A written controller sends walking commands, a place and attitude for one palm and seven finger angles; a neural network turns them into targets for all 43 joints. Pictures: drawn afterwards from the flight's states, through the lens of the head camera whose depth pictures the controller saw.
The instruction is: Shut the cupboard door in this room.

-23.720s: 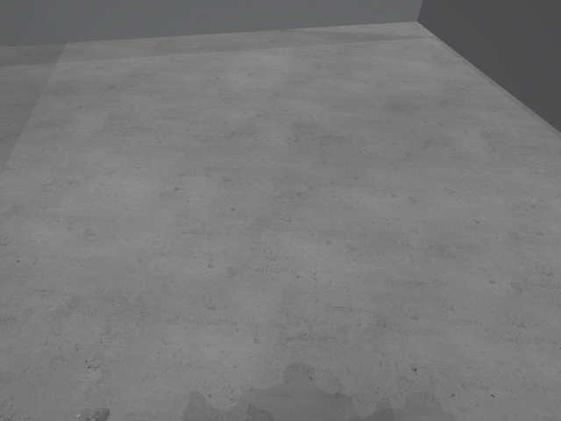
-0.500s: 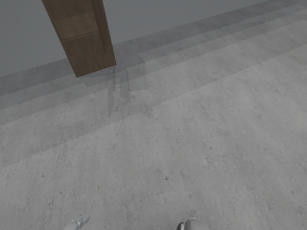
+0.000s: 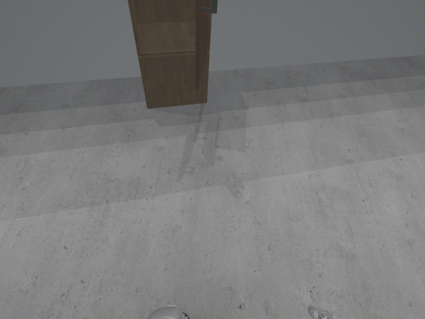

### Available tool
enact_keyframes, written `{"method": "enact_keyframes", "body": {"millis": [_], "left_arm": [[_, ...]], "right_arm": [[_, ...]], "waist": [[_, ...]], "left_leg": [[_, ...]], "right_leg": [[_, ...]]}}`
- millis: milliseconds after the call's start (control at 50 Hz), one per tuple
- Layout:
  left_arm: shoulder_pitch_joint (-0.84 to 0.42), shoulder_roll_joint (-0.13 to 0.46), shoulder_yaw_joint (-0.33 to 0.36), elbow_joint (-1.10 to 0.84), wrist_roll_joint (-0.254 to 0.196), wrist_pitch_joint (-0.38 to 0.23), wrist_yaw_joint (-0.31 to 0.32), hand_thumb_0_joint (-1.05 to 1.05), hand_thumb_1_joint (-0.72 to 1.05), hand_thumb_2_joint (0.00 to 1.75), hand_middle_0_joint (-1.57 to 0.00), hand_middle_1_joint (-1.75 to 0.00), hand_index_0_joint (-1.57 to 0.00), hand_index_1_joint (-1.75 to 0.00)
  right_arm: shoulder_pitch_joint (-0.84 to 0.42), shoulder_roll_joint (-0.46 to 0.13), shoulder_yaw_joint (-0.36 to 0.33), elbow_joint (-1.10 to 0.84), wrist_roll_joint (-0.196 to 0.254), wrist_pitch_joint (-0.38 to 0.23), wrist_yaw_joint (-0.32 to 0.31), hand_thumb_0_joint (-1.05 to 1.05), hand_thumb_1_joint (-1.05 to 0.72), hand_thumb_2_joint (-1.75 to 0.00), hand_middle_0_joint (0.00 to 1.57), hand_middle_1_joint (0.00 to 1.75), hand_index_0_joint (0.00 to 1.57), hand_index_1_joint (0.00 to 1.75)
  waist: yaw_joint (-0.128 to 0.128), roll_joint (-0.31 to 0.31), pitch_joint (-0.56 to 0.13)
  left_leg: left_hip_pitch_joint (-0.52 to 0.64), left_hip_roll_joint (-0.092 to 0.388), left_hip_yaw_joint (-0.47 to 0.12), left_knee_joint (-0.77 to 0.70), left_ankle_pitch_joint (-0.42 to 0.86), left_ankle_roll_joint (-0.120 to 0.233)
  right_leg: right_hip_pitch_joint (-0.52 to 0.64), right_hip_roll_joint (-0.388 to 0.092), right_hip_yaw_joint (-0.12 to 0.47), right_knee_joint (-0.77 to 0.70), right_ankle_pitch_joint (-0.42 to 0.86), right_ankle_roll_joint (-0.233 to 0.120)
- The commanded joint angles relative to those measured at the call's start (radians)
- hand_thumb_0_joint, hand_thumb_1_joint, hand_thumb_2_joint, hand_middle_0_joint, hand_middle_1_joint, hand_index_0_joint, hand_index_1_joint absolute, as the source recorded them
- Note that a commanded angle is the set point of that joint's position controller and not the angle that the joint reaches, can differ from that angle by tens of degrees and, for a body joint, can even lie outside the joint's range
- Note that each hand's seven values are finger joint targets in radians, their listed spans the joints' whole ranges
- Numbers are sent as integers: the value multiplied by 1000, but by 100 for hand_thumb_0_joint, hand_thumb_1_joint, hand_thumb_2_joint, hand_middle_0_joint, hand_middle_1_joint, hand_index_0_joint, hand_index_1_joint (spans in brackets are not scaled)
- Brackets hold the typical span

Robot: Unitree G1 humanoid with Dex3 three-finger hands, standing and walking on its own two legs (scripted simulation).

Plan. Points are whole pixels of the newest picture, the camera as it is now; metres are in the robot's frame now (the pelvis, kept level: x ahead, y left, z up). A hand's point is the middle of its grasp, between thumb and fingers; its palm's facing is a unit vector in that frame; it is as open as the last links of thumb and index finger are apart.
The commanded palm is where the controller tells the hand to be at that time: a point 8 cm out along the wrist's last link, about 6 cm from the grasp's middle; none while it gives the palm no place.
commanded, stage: turn or walk to find it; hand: left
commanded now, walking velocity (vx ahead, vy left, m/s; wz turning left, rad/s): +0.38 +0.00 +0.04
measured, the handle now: out of the picture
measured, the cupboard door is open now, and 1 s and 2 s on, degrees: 71 71 71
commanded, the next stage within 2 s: stand and wait in 0.30 s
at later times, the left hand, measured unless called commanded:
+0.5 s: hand (164, 219) +0.35 +0.16 -0.15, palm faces -0.07 -0.97 -0.21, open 7.4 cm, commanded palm none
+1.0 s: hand (166, 230) +0.33 +0.15 -0.16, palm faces +0.06 -0.98 -0.17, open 7.3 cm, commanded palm none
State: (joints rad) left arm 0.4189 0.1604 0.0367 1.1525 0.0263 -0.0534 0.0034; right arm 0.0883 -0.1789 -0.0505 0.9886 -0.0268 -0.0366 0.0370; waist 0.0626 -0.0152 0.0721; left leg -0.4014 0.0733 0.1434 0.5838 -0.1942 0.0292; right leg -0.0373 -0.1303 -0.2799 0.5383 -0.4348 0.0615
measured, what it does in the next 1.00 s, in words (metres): walks ahead: right foot, then left foot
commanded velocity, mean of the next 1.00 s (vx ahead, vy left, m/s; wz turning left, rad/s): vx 0.11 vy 0.00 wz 0.00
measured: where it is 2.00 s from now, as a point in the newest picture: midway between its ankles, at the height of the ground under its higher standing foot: (214, 291)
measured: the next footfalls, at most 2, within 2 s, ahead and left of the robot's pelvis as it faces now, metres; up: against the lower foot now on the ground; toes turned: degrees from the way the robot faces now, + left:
right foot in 0.52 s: +0.37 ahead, -0.13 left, +0.00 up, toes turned -10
left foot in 0.90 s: +0.36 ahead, +0.11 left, +0.00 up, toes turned +4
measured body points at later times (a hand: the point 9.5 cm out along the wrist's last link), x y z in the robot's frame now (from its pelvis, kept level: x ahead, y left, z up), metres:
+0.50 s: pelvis +0.22 -0.02 +0.01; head +0.26 -0.03 +0.45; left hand +0.35 +0.21 -0.13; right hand +0.12 -0.22 -0.15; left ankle +0.09 +0.09 -0.72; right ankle +0.33 -0.13 -0.71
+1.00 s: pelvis +0.31 -0.02 +0.02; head +0.30 -0.01 +0.47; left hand +0.33 +0.20 -0.15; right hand +0.35 -0.26 -0.13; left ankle +0.32 +0.10 -0.72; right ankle +0.33 -0.13 -0.72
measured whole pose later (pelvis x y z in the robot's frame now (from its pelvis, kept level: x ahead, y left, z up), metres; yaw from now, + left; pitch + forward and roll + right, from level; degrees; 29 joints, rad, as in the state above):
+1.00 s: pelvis +0.31 -0.02 +0.02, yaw -1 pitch -2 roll +0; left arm 0.24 0.17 0.02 1.13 0.01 0.01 0.02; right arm 0.22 -0.16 -0.02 1.10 -0.01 -0.01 -0.03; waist 0.03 -0.02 0.01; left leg -0.19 0.05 0.07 0.46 -0.24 -0.02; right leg -0.20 -0.03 -0.16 0.44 -0.20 -0.02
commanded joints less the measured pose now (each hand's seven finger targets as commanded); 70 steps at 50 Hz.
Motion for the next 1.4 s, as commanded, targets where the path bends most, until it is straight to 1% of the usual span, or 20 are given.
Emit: {"method": "enact_keyframes", "body": {"millis": [0, 60, 120, 220, 300, 380, 440, 480, 500, 520, 540, 580, 640, 780, 840, 860, 880, 920, 1180, 1380], "left_arm": [[-93, 98, 13, -140, -14, -13, -2, 0, 90, 90, -20, -30, -20, -30], [-156, 90, 23, -118, -4, -7, -17, 0, 90, 90, -20, -30, -20, -30], [-80, 41, 21, -92, 6, 21, -18, 0, 90, 90, -20, -30, -20, -30], [-160, 50, 35, -145, 4, 41, -23, 0, 90, 90, -20, -30, -20, -30], [-299, 55, 28, -197, 2, 39, -30, 0, 90, 90, -20, -30, -20, -30], [-369, 37, 10, -219, -7, 27, -23, 0, 90, 90, -20, -30, -20, -30], [-263, 58, 7, -185, -6, 17, -13, 0, 90, 90, -20, -30, -20, -30], [-59, 127, 21, -117, -2, -4, -3, 0, 90, 90, -20, -30, -20, -30], [36, 217, 41, -82, 4, -19, 10, 0, 90, 90, -20, -30, -20, -30], [79, 264, 43, -68, -19, -22, 10, 0, 90, 90, -20, -30, -20, -30], [7, 251, 42, -88, -23, -22, 15, 0, 90, 90, -20, -30, -20, -30], [-155, 177, 24, -128, -21, -4, 26, 0, 90, 90, -20, -30, -20, -30], [-249, 121, 8, -141, -15, -4, 25, 0, 90, 90, -20, -30, -20, -30], [-225, 122, 16, -114, -9, 16, 21, 0, 90, 90, -20, -30, -20, -30], [-232, 114, 10, -98, -21, 27, 22, 0, 90, 90, -20, -30, -20, -30], [-220, 93, 4, -98, -24, 34, 19, 0, 90, 90, -20, -30, -20, -30], [-190, 71, -2, -99, -26, 39, 18, 0, 90, 90, -20, -30, -20, -30], [-164, 80, -5, -76, -18, 46, 19, 0, 90, 90, -20, -30, -20, -30], [-55, 62, -29, -13, -19, 27, 32, 0, 90, 90, -20, -30, -20, -30], [-32, 46, -30, -8, -21, 34, 43, 0, 90, 90, -20, -30, -20, -30]], "right_arm": [[424, -290, -74, 82, 2, -18, -41, 0, -90, -90, 20, 30, 20, 30], [234, -147, -38, 28, 5, -28, -44, 0, -90, -90, 20, 30, 20, 30], [216, -94, -23, 38, 9, -48, -49, 0, -90, -90, 20, 30, 20, 30], [259, -85, -27, 45, 14, -57, -53, 0, -90, -90, 20, 30, 20, 30], [323, -89, -26, 73, 12, -59, -59, 0, -90, -90, 20, 30, 20, 30], [359, -94, -21, 103, 3, -47, -64, 0, -90, -90, 20, 30, 20, 30], [343, -112, -22, 118, 5, -33, -69, 0, -90, -90, 20, 30, 20, 30], [330, -103, -20, 122, 14, -30, -64, 0, -90, -90, 20, 30, 20, 30], [383, -51, -16, 118, 25, -32, -58, 0, -90, -90, 20, 30, 20, 30], [424, -40, -10, 111, 37, -18, -63, 0, -90, -90, 20, 30, 20, 30], [381, -29, -4, 108, 36, -4, -63, 0, -90, -90, 20, 30, 20, 30], [312, -18, -2, 108, 24, 12, -60, 0, -90, -90, 20, 30, 20, 30], [354, 12, 10, 129, 14, 39, -58, 0, -90, -90, 20, 30, 20, 30], [261, 12, 22, 100, 13, 32, -56, 0, -90, -90, 20, 30, 20, 30], [279, -15, 23, 118, 12, 22, -58, 0, -90, -90, 20, 30, 20, 30], [283, -40, 23, 120, 12, 15, -57, 0, -90, -90, 20, 30, 20, 30], [238, -73, 22, 107, 8, 13, -60, 0, -90, -90, 20, 30, 20, 30], [160, -75, 26, 90, 13, 15, -60, 0, -90, -90, 20, 30, 20, 30], [219, -56, 33, 119, 20, 6, -71, 0, -90, -90, 20, 30, 20, 30], [261, -36, 35, 154, 21, 1, -77, 0, -90, -90, 20, 30, 20, 30]], "waist": [[-205, 328, -203], [-116, 70, -25], [-60, 103, -34], [-51, 91, 14], [-80, 86, 38], [-98, 116, 28], [-53, 138, -31], [37, 56, -133], [44, -137, -240], [25, -190, -313], [16, -204, -326], [-32, -63, -160], [-95, -94, -127], [-64, -126, -80], [-89, -74, -59], [-84, 27, -48], [-56, 101, 3], [-36, 166, 43], [-59, 7, -32], [-53, 19, 2]], "left_leg": [[625, 384, -597, -335, -123, 166], [307, 305, -402, -381, -136, 131], [253, 214, -228, -408, -5, 97], [299, 205, -166, -440, 113, 124], [393, 197, -135, -413, 286, 133], [429, 186, -73, -298, 640, 108], [425, 179, -65, -160, 742, 75], [312, 120, -33, 90, 577, 14], [84, 11, 7, 351, 182, -24], [14, -71, -63, 581, -424, -46], [3, -32, -171, 636, -426, -44], [-20, 9, -178, 625, -311, -47], [82, 22, -143, 442, -225, -66], [138, 8, -93, 106, -168, -76], [313, 14, -96, -143, 2, -70], [325, 60, -163, -199, 51, -56], [235, 122, -217, -262, 1, -25], [78, 118, -241, -352, -152, -9], [272, 65, -150, -286, 109, -17], [269, 64, -140, -275, 186, -10]], "right_leg": [[-631, 46, 188, 700, -156, -52], [-602, -47, 250, 710, 53, -57], [-543, -41, 238, 657, 168, -36], [-662, -48, 246, 599, 286, -6], [-698, -38, 215, 409, 313, -1], [-548, 27, 168, 156, 294, -35], [-340, 79, 141, 49, 318, -66], [-31, 43, 161, -57, 608, -73], [226, -178, 394, 7, 1069, -157], [252, -359, 554, -58, 1337, -285], [176, -342, 563, -103, 1200, -310], [-28, -254, 441, -162, 906, -257], [-208, -167, 296, -227, 731, -198], [-221, -126, 309, -271, 421, -208], [-316, -81, 288, -234, 217, -146], [-344, -32, 264, -193, 133, -108], [-312, 10, 249, -199, 123, -74], [-160, 23, 220, -188, 181, -47], [-130, -15, 250, -223, 341, -59], [-120, -14, 241, -188, 373, -58]]}}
